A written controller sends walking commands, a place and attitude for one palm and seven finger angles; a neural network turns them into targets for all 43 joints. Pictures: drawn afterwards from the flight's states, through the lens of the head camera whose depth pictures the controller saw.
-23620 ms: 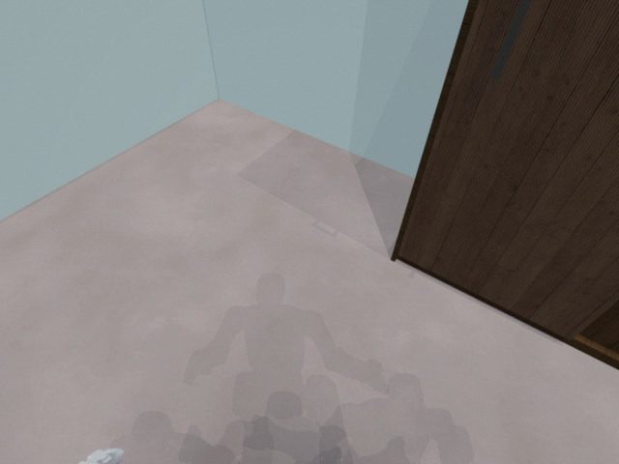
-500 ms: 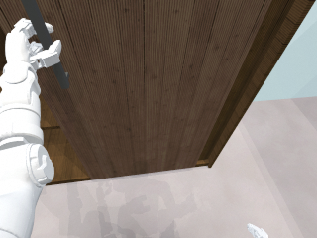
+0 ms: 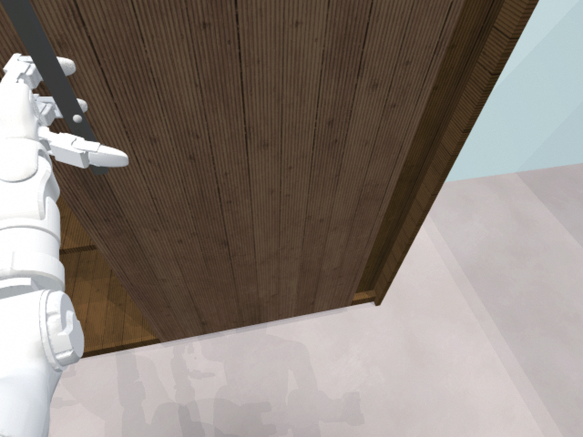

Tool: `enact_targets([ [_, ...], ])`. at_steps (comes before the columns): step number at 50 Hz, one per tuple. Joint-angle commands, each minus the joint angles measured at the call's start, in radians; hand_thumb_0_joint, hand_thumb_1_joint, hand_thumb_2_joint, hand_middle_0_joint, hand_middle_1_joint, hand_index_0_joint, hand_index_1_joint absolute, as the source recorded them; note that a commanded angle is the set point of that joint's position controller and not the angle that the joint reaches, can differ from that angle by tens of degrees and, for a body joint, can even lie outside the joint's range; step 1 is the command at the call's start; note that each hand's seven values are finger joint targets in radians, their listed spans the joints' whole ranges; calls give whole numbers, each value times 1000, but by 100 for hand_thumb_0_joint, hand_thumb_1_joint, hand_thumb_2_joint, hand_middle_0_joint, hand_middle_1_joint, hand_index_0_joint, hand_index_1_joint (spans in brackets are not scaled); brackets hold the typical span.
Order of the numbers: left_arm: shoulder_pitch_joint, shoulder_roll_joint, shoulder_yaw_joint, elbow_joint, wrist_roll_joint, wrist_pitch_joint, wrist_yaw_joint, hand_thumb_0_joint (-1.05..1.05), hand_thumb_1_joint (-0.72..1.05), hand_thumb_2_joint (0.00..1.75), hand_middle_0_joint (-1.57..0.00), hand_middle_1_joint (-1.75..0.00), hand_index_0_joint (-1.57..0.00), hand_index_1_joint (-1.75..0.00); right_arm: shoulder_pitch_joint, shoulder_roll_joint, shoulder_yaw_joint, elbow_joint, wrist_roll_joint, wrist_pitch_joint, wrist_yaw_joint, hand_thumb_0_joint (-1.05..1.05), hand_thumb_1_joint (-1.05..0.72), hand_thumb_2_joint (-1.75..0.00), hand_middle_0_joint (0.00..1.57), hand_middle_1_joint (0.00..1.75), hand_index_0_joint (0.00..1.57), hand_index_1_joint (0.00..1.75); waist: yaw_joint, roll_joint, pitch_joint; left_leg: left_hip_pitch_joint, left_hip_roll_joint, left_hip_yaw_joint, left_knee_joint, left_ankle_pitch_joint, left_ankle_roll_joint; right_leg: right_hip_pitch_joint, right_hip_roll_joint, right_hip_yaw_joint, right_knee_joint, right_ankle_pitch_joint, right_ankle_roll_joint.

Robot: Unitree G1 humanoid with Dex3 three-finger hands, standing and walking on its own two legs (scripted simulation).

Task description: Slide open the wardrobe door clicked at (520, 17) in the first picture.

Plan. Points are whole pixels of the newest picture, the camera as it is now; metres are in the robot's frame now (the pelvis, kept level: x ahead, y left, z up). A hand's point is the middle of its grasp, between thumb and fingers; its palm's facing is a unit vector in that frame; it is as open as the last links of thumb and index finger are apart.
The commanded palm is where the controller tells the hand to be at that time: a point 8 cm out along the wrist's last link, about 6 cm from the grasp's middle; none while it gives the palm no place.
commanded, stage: slip the hand off the handle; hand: left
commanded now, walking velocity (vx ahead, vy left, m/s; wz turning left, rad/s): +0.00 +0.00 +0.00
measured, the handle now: (66, 89) +0.51 +0.29 +0.21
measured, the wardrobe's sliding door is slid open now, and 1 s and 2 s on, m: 0.53 0.53 0.53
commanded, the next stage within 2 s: draw the hand back to the body in 1.32 s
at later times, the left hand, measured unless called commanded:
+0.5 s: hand (5, 131) +0.44 +0.34 +0.20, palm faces +0.43 -0.88 -0.19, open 14.5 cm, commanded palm +0.41 +0.37 +0.20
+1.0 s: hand out of the picture +0.39 +0.34 +0.19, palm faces +0.40 -0.90 -0.16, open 14.7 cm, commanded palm +0.34 +0.37 +0.20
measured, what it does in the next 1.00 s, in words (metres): stands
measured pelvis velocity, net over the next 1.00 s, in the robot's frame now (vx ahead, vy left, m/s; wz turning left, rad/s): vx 0.02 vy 0.00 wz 0.00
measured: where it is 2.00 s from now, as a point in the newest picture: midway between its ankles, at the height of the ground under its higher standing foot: outside the picture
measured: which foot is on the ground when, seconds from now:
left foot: down 0.00-1.00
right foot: down 0.00-1.00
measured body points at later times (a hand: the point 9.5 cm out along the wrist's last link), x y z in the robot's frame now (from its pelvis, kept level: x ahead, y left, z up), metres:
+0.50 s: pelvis +0.02 -0.01 +0.00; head +0.05 +0.00 +0.45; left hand +0.41 +0.38 +0.21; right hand +0.10 -0.29 -0.10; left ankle +0.08 +0.10 -0.73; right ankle -0.03 -0.10 -0.73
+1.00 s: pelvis +0.02 +0.00 +0.00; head +0.02 +0.00 +0.45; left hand +0.36 +0.38 +0.20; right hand +0.12 -0.26 -0.10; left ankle +0.08 +0.10 -0.73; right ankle -0.03 -0.10 -0.73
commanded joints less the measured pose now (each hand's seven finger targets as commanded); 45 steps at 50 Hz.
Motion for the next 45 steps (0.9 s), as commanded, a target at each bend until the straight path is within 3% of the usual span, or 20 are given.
enact_targets([
  [1, -473, 310, 50, -290, -30, -41, 22, 0, -55, 20, -25, -115, -25, -115, -18, -181, -59, -123, 4, -46, -21, 0, -90, -90, 20, 30, 20, 30, 41, 62, -287, 380, 0, -111, -51, 20, 23, -121, -12, 50, -132, 137, 11],
  [2, -440, 276, 27, -217, -27, -25, 21, 0, -55, 20, -25, -115, -25, -115, -16, -176, -53, -115, 3, -41, -22, 0, -90, -90, 20, 30, 20, 30, 26, 46, -219, 351, -1, -108, -47, 9, 24, -150, -13, 47, -133, 135, 15],
  [4, -431, 326, 68, -230, -28, -21, 20, 0, -55, 20, -25, -115, -25, -115, -12, -181, -51, -124, 2, -36, -26, 0, -90, -90, 20, 30, 20, 30, 34, 16, -222, 332, -4, -108, -39, 24, 29, -130, -19, 46, -129, 154, 17],
  [6, -434, 364, 88, -266, -16, -19, 14, 0, -55, 20, -25, -115, -25, -115, -12, -179, -53, -135, 1, -26, -24, 0, -90, -90, 20, 30, 20, 30, 46, 47, -289, 357, -8, -103, -33, 75, 26, -103, -19, 50, -112, 194, 16],
  [7, -417, 349, 81, -268, -17, -14, 10, 0, -55, 20, -25, -115, -25, -115, -15, -174, -51, -141, 1, -23, -25, 0, -90, -90, 20, 30, 20, 30, 47, 43, -299, 365, -9, -103, -30, 88, 25, -102, -19, 47, -109, 205, 17],
  [11, -366, 404, 137, -254, -29, 4, -7, 0, -55, 20, -25, -115, -25, -115, -18, -173, -48, -153, 3, -6, -29, 0, -90, -90, 20, 30, 20, 30, 63, 12, -300, 334, -11, -94, -14, 140, 26, -61, -22, 50, -96, 282, 21],
  [14, -358, 395, 125, -312, -35, 4, -22, 0, -55, 20, -25, -115, -25, -115, -31, -167, -49, -181, 8, 4, -33, 0, -90, -90, 20, 30, 20, 30, 65, 41, -313, 346, -15, -84, 0, 183, 30, -51, -24, 50, -91, 328, 21],
  [15, -354, 439, 155, -316, -24, 5, -24, 0, -55, 20, -25, -115, -25, -115, -26, -173, -50, -175, 5, 10, -31, 0, -90, -90, 20, 30, 20, 30, 70, 54, -333, 352, -14, -86, 1, 197, 27, -47, -22, 53, -86, 340, 21],
  [16, -337, 416, 135, -319, -22, 7, -32, 0, -55, 20, -25, -115, -25, -115, -31, -169, -51, -183, 9, 15, -30, 0, -90, -90, 20, 30, 20, 30, 62, 68, -319, 356, -15, -82, 4, 203, 28, -58, -22, 55, -86, 349, 23],
  [20, -317, 457, 156, -371, -35, -11, -75, 0, -55, 20, -25, -115, -25, -115, -26, -175, -55, -187, 12, 28, -35, 0, -90, -90, 20, 30, 20, 30, 58, 87, -353, 370, -18, -77, 21, 244, 31, -39, -19, 63, -80, 413, 27],
  [24, -351, 384, 81, -365, -77, -25, -149, 0, -55, 20, -25, -115, -25, -115, -22, -174, -56, -180, 23, 31, -46, 0, -90, -90, 20, 30, 20, 30, 19, 102, -307, 396, -17, -86, 30, 215, 34, -103, -12, 54, -101, 360, 27],
  [28, -367, 460, 119, -220, -96, -4, -211, 0, -55, 20, -25, -115, -25, -115, -2, -192, -52, -148, 29, 37, -57, 0, -90, -90, 20, 30, 20, 30, 13, 68, -251, 334, -21, -98, 21, 126, 34, -143, -17, 61, -119, 291, 34],
  [31, -422, 504, 124, -173, -87, -22, -230, 0, -55, 20, -25, -115, -25, -115, 11, -194, -47, -137, 27, 37, -58, 0, -90, -90, 20, 30, 20, 30, 7, 112, -260, 326, -24, -106, 33, 122, 34, -166, -20, 66, -113, 272, 31],
  [32, -396, 496, 125, -211, -83, -38, -233, 0, -55, 20, -25, -115, -25, -115, 13, -192, -52, -147, 24, 37, -56, 0, -90, -90, 20, 30, 20, 30, 26, 144, -307, 355, -23, -112, 33, 140, 30, -163, -15, 59, -102, 263, 23],
  [33, -380, 444, 85, -248, -86, -51, -235, 0, -55, 20, -25, -115, -25, -115, 3, -186, -50, -159, 23, 34, -53, 0, -90, -90, 20, 30, 20, 30, 24, 170, -323, 391, -22, -116, 35, 152, 29, -179, -12, 55, -100, 254, 20],
  [35, -322, 443, 107, -353, -98, -88, -227, 0, -55, 20, -25, -115, -25, -115, 0, -188, -58, -167, 16, 29, -48, 0, -90, -90, 20, 30, 20, 30, 50, 214, -411, 473, -13, -133, 43, 223, 21, -173, -1, 43, -83, 271, 9],
  [36, -243, 407, 106, -379, -115, -93, -223, 0, -55, 20, -25, -115, -25, -115, -6, -186, -59, -178, 18, 28, -43, 0, -90, -90, 20, 30, 20, 30, 62, 198, -424, 494, -11, -140, 44, 246, 19, -169, 5, 35, -77, 275, 5],
  [38, -130, 393, 143, -409, -159, -78, -222, 0, -55, 20, -25, -115, -25, -115, -29, -189, -59, -195, 24, 28, -40, 0, -90, -90, 20, 30, 20, 30, 83, 134, -406, 469, -7, -137, 33, 248, 21, -139, 8, 28, -75, 288, 9],
  [41, 27, 446, 256, -430, -206, -14, -214, 0, -55, 20, -25, -115, -25, -115, -60, -191, -57, -218, 34, 29, -39, 0, -90, -90, 20, 30, 20, 30, 126, 31, -354, 359, -16, -109, 16, 220, 30, -50, -1, 35, -74, 344, 22],
  [45, 41, 457, 257, -602, -168, 67, -160, 0, -55, 20, -25, -115, -25, -115, -120, -174, -44, -259, 35, 18, -37, 0, -90, -90, 20, 30, 20, 30, 138, 108, -281, 332, -16, -99, -4, 172, 28, -69, -5, 34, -79, 284, 22],
])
